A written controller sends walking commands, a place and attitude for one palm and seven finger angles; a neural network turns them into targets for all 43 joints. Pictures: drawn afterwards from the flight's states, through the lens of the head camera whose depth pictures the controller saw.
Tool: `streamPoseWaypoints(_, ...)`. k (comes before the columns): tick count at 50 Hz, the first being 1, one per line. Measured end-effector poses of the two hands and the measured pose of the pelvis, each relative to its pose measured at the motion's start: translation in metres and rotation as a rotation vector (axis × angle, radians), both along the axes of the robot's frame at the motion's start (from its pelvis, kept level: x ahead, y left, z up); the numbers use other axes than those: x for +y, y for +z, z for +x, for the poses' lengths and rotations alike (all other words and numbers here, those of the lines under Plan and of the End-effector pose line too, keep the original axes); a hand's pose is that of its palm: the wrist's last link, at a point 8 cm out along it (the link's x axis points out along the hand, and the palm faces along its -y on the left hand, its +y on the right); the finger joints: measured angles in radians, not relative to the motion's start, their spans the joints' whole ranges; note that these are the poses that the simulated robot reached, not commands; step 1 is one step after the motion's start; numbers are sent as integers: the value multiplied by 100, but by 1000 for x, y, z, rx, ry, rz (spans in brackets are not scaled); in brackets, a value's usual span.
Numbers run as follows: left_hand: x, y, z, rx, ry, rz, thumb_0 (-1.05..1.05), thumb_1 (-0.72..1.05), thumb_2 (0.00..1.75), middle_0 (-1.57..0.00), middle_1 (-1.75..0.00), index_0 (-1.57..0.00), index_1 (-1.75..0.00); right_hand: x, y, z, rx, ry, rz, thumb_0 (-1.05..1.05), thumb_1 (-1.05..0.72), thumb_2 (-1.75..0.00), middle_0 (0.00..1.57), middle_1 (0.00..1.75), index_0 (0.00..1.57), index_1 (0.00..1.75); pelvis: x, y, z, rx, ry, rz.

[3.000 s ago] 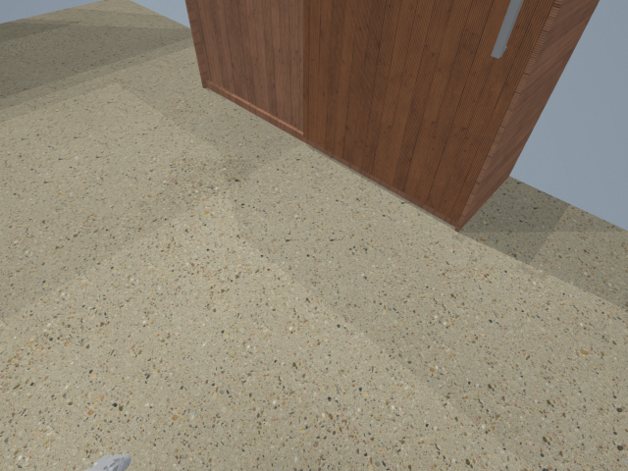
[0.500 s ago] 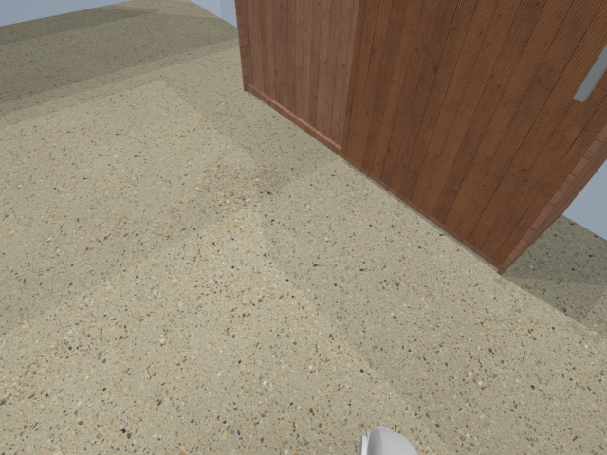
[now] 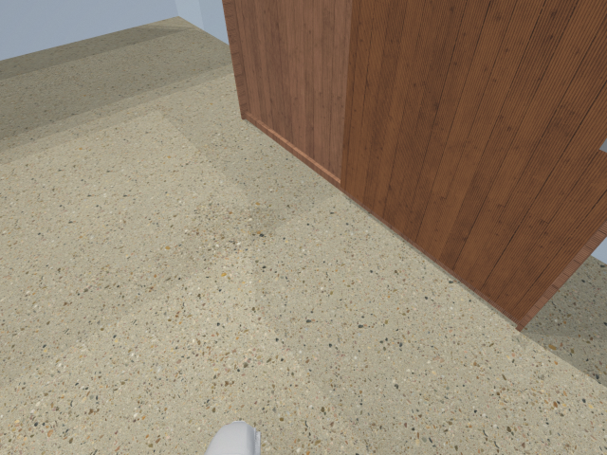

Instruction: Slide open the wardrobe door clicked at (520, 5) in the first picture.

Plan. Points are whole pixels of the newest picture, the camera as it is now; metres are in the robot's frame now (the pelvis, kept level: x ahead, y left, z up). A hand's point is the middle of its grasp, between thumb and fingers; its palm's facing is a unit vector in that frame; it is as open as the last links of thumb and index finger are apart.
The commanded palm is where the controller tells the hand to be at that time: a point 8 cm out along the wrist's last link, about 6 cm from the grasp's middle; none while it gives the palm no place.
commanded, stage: walk to a spot facing it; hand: right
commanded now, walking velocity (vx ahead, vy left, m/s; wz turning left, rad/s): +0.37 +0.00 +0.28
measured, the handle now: out of the picture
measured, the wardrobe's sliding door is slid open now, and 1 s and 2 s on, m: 0.00 0.00 0.00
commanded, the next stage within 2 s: turn to face it in 0.42 s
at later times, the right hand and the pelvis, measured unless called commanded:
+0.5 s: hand (375, 350) +0.34 -0.11 -0.18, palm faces -0.06 +0.98 -0.19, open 7.1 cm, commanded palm none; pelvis +0.24 +0.06 -0.01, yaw +7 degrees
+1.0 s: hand (414, 310) +0.43 -0.20 -0.18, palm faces +0.15 +0.97 -0.20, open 7.4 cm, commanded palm none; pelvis +0.38 +0.01 -0.01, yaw -5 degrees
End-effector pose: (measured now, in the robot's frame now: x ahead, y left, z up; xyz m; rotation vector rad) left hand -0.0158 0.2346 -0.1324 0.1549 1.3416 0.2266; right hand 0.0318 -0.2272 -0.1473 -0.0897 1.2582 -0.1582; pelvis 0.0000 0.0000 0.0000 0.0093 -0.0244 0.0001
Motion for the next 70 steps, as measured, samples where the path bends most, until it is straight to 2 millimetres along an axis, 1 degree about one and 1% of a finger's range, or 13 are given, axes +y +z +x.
streamPoseWaypoints(7,-23,-1,-12,131,123,-52,1,92,90,-20,-30,-20,-30,10,3,97,-11,88,6,1,-91,-90,19,30,20,30,5,1,62,4,43,1)
streamPoseWaypoints(13,-39,-3,-9,261,223,-108,1,91,90,-20,-30,-20,-30,42,-3,193,-23,194,15,1,-91,-90,19,30,20,30,21,-7,121,16,85,2)
streamPoseWaypoints(17,-38,-9,6,360,272,-146,1,91,90,-20,-30,-20,-30,71,-12,263,-84,247,19,1,-91,-90,19,30,20,30,40,-21,168,20,107,12)
streamPoseWaypoints(20,-23,-15,40,374,280,-157,1,91,90,-20,-30,-20,-30,84,-16,293,-136,226,18,1,-91,-90,20,30,20,30,55,-26,198,6,119,7)
streamPoseWaypoints(22,-6,-18,79,317,265,-136,1,91,90,-21,-30,-20,-30,86,-14,298,-124,199,16,1,-91,-90,20,30,20,30,60,-21,215,-6,120,10)
streamPoseWaypoints(26,29,-19,183,128,196,-81,1,91,90,-20,-30,-20,-30,66,-2,307,-89,152,-49,-2,-95,-90,20,30,21,30,63,-11,247,-3,115,18)
streamPoseWaypoints(31,54,-10,299,-64,120,-17,2,94,90,-20,-30,-20,-30,51,-2,307,19,138,-57,-1,-94,-90,20,30,20,30,56,-6,287,7,86,29)
streamPoseWaypoints(35,54,-5,370,-108,24,12,2,94,90,-20,-30,-20,-30,43,-14,311,66,74,-21,0,-93,-90,20,30,20,30,43,-11,320,7,44,45)
streamPoseWaypoints(40,35,-8,441,-134,-88,47,1,93,90,-20,-30,-20,-30,24,-39,320,125,-20,17,0,-91,-90,20,30,20,30,21,-27,358,6,-7,34)
streamPoseWaypoints(47,8,3,478,-122,-150,26,1,92,90,-20,-30,-20,-30,-6,-18,366,64,-61,-19,1,-91,-90,20,30,20,30,9,-11,376,19,-61,45)
streamPoseWaypoints(56,15,5,501,-107,-188,0,1,92,90,-21,-30,-21,-30,-22,10,413,-64,-116,-99,1,-91,-90,20,30,20,30,18,-3,393,36,-151,30)
streamPoseWaypoints(64,52,-11,511,-63,-238,-20,1,91,90,-21,-30,-20,-30,4,26,429,-142,-162,-149,1,-91,-90,20,30,20,30,52,-7,398,40,-251,11)
streamPoseWaypoints(70,81,-23,534,-45,-302,-36,1,91,90,-20,-30,-20,-30,38,34,398,-134,-224,-182,1,-91,-90,20,30,20,30,79,-9,400,27,-339,-19)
